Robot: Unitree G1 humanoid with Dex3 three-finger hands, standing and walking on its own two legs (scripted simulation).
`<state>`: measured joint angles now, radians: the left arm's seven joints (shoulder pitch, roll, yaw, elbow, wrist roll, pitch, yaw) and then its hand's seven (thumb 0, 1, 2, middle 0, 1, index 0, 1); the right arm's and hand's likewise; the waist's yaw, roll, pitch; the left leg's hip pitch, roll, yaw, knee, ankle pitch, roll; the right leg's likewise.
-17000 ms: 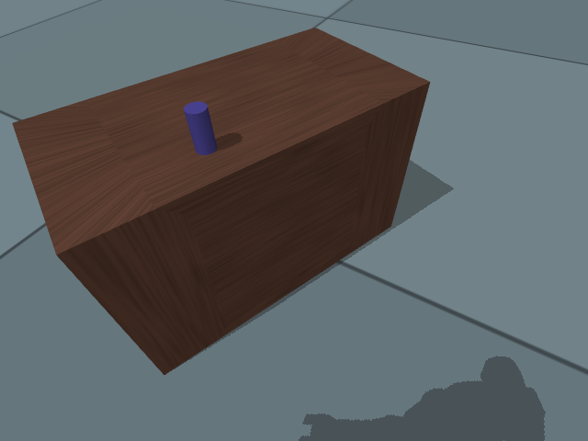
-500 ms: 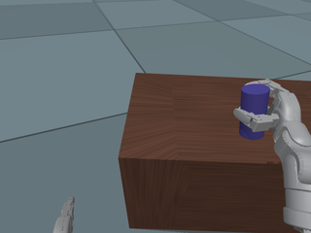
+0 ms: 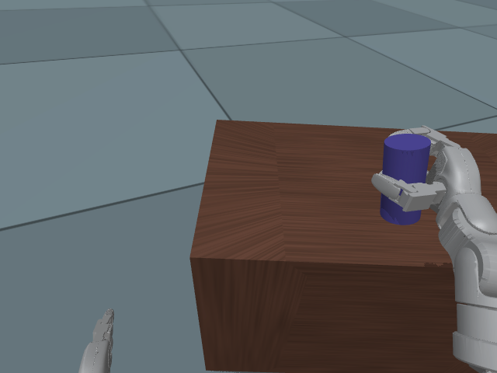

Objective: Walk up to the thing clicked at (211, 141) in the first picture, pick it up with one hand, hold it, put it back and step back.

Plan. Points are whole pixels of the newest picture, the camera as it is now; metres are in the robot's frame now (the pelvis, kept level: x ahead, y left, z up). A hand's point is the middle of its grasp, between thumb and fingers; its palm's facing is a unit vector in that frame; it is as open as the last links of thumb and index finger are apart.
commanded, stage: hold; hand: right
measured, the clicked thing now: (403, 180) +0.33 -0.18 +0.21
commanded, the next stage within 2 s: crouch in 1.84 s
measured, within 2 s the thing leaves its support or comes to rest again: neither
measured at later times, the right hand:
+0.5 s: hand (411, 179) +0.33 -0.19 +0.22, palm faces +0.15 +0.99 -0.02, open 9.2 cm
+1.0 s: hand (412, 176) +0.33 -0.19 +0.22, palm faces +0.16 +0.99 -0.03, open 9.2 cm
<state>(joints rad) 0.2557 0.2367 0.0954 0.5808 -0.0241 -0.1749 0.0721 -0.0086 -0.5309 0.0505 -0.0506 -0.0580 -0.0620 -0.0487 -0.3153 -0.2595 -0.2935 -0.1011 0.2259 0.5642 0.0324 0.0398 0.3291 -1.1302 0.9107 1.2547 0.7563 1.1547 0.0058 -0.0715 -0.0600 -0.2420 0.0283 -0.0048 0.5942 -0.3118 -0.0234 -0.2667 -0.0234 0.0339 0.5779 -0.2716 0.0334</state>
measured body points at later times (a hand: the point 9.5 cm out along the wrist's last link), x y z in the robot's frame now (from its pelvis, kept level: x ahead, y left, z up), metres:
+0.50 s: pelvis +0.00 +0.00 +0.00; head -0.04 +0.02 +0.45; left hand +0.17 +0.25 -0.07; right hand +0.31 -0.24 +0.22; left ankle +0.01 +0.13 -0.73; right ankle +0.03 -0.14 -0.73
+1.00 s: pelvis +0.00 +0.00 +0.00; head -0.04 +0.02 +0.45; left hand +0.17 +0.25 -0.07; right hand +0.31 -0.24 +0.22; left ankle +0.01 +0.13 -0.73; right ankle +0.03 -0.14 -0.73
